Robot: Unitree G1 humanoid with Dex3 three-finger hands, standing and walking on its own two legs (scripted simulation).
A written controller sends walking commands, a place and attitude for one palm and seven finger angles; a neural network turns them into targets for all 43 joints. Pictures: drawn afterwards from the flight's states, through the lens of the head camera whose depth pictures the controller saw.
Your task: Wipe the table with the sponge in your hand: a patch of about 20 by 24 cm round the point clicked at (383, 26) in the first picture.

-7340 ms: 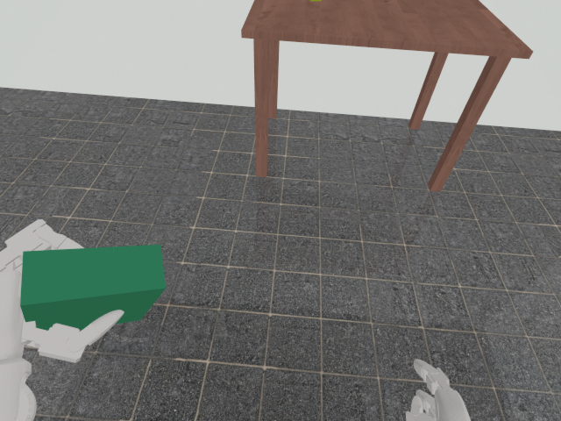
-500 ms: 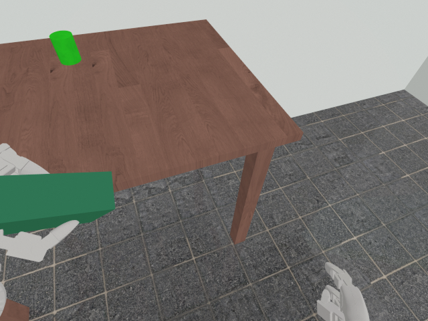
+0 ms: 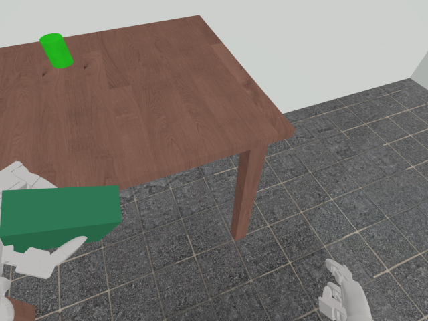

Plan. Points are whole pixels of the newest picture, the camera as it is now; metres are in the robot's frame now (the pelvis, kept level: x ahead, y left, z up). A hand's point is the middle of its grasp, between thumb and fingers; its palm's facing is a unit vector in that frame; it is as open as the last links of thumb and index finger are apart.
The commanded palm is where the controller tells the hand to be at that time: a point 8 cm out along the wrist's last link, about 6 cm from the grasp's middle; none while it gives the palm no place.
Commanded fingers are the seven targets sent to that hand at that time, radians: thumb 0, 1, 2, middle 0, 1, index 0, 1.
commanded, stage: come to a stop and stand still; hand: left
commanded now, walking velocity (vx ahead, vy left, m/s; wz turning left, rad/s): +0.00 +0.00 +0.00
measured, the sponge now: (77, 219) +0.23 +0.20 +0.15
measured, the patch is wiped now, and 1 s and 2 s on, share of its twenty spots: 0.00 0.00 0.00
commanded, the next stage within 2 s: look again from close up in 1.78 s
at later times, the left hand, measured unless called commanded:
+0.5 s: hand out of the picture +0.14 +0.33 +0.18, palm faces +0.51 -0.79 -0.33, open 9.3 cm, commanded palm +0.09 +0.34 +0.18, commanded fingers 0.00 0.10 1.30 -1.20 -1.60 -1.20 -1.60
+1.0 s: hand out of the picture +0.09 +0.31 +0.17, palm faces +0.47 -0.79 -0.39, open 9.3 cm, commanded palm +0.04 +0.34 +0.18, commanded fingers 0.00 0.10 1.30 -1.20 -1.60 -1.20 -1.60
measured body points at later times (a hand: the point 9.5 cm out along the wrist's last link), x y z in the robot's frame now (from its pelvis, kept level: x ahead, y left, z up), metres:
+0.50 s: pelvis -0.06 +0.05 +0.00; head -0.08 +0.06 +0.45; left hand +0.11 +0.37 +0.20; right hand +0.11 -0.13 -0.07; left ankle +0.01 +0.13 -0.73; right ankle +0.03 -0.08 -0.73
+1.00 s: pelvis -0.10 +0.05 +0.00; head -0.10 +0.06 +0.45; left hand +0.06 +0.35 +0.19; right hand +0.09 -0.17 -0.08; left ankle -0.02 +0.13 -0.72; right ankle +0.02 -0.07 -0.73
